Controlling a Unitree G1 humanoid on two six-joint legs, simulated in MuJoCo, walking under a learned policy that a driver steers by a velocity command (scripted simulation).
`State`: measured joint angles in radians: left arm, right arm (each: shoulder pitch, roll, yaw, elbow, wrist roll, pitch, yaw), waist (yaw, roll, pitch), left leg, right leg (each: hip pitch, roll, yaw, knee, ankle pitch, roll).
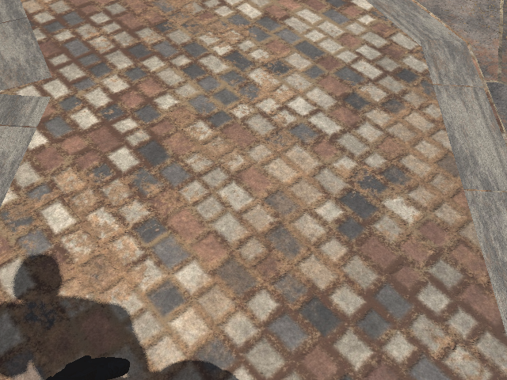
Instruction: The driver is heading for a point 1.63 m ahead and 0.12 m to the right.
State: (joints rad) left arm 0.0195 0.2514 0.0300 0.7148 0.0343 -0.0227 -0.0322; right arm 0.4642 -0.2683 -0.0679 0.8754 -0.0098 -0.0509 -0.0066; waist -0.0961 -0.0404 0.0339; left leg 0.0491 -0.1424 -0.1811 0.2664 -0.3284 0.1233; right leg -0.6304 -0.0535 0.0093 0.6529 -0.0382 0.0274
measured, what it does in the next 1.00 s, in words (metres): walks ahead: right foot, then left foot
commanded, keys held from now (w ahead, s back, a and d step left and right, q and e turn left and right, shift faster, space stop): w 1.00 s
